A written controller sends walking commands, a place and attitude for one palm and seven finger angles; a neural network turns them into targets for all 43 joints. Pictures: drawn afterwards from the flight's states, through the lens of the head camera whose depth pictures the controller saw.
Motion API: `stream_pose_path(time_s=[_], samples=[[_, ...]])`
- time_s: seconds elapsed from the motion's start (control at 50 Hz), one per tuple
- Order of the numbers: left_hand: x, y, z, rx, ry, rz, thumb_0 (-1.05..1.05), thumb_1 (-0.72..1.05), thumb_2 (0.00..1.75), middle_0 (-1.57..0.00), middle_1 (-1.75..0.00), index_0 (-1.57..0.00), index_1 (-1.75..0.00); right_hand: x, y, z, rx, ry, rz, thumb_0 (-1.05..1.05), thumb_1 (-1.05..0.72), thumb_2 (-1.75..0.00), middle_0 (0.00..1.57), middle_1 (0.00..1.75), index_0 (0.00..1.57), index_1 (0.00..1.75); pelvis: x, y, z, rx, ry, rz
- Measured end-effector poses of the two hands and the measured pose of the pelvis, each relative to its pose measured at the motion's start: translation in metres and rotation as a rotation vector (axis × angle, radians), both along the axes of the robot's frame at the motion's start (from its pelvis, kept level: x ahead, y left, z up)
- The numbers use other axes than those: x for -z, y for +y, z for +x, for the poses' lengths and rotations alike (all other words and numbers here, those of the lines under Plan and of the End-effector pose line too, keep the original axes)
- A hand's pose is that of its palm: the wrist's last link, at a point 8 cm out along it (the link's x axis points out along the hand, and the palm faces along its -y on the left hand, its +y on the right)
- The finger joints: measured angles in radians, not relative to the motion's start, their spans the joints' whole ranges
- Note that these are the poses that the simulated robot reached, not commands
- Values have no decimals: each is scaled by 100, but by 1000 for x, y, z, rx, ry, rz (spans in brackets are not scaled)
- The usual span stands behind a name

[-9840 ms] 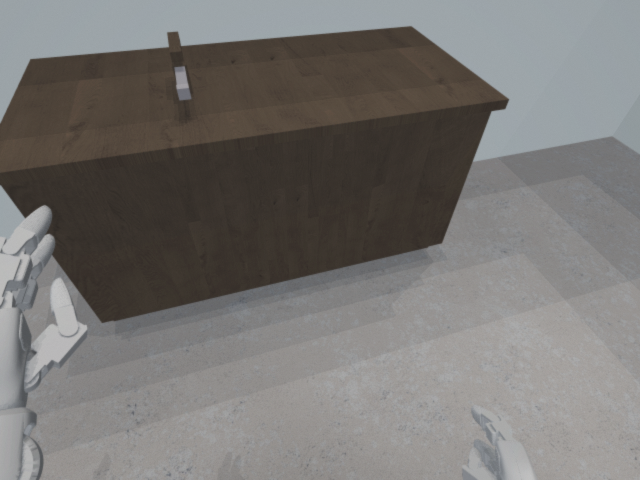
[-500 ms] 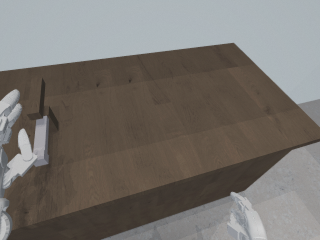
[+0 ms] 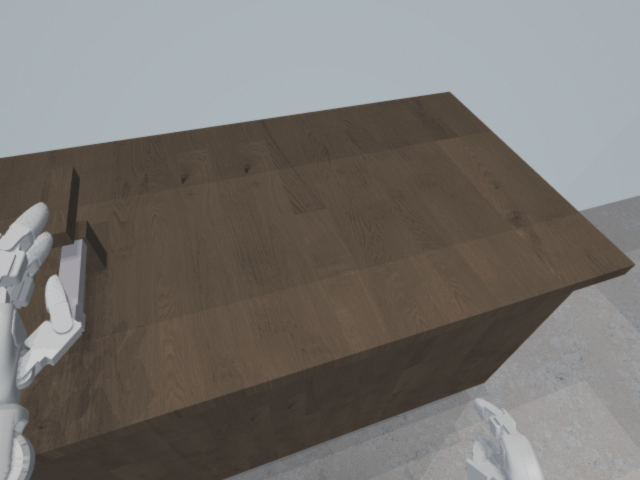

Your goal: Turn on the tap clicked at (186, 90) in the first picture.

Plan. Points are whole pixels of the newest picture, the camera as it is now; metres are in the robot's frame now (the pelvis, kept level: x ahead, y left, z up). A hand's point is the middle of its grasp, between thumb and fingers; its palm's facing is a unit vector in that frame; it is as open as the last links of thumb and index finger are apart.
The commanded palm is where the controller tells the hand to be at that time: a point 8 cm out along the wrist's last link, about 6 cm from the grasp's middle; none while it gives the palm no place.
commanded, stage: come to a stop and stand still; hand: left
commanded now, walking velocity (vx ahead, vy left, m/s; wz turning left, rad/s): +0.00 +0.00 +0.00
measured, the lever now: (68, 320) +0.28 +0.34 +0.03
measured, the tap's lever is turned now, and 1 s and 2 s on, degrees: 0 0 0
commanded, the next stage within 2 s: look again from close up in 0.12 s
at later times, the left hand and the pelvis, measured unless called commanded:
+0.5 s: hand (75, 321) +0.22 +0.25 +0.15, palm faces +0.38 -0.85 -0.36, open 7.4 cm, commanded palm +0.16 +0.28 +0.17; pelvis +0.00 +0.00 +0.00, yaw +0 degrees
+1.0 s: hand (58, 353) +0.18 +0.25 +0.16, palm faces +0.35 -0.83 -0.43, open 7.4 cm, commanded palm +0.12 +0.29 +0.17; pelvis -0.03 +0.01 -0.01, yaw +1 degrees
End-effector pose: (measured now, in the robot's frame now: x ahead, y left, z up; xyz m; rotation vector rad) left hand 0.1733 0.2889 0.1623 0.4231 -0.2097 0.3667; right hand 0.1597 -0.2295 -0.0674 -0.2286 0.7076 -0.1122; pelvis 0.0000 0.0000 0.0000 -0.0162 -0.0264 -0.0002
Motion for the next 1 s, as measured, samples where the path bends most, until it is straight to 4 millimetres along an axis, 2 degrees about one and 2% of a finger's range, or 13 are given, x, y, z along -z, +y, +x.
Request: stream_pose_path(time_s=[0.08,0.26,0.52,0.7,0.86,1.0], samples=[[1,-3,0,4,-1,-11,1,89,90,-21,-30,-21,-30,1,-1,-4,-4,11,-5,1,-90,-90,20,30,20,30,0,-1,-2,-2,0,-1],[-12,-3,1,27,-36,38,1,89,90,-21,-30,-21,-30,1,5,-1,-5,-1,10,1,-90,-90,20,30,20,30,0,1,-1,-1,3,0],[-1,2,6,8,-6,0,1,89,90,-21,-30,-21,-30,0,12,9,-22,1,10,1,-90,-90,20,30,20,30,0,4,4,-6,5,-1],[-12,2,6,28,-45,32,1,89,90,-21,-30,-21,-30,-4,14,16,-22,-19,3,1,-90,-90,20,30,20,30,1,6,5,-5,5,-2],[-8,2,-4,33,-18,58,1,89,90,-21,-30,-21,-30,1,16,13,-38,-12,7,1,-90,-90,20,30,20,30,4,6,-8,-5,18,0],[-12,-3,-27,63,-43,105,1,89,90,-21,-30,-21,-30,11,15,-5,-54,11,-9,1,-90,-90,20,30,20,30,11,6,-30,-19,36,-4]])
